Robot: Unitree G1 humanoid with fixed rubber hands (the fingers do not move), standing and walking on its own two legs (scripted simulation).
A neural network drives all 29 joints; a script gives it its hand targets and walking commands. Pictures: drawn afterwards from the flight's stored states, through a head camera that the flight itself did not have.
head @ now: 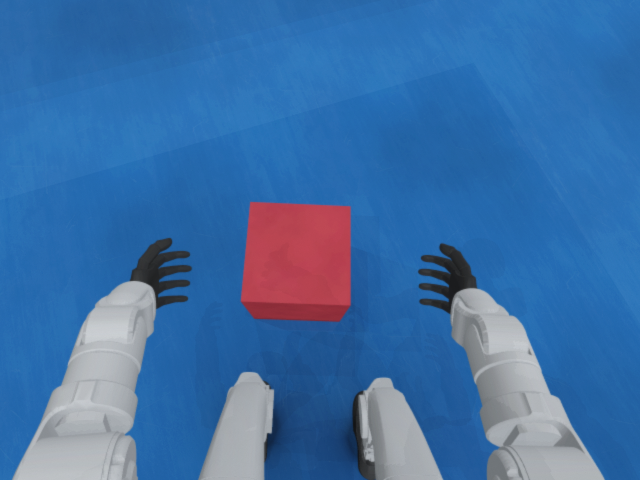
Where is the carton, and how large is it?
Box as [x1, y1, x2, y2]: [241, 202, 350, 321]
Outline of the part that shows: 250,202 241,302 254,318 339,321 350,305 350,206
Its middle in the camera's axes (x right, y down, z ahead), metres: -0.05 +0.06 +1.00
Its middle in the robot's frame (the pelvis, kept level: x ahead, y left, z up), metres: +0.52 +0.04 -0.56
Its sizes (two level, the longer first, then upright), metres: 0.240 0.239 0.259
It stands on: the floor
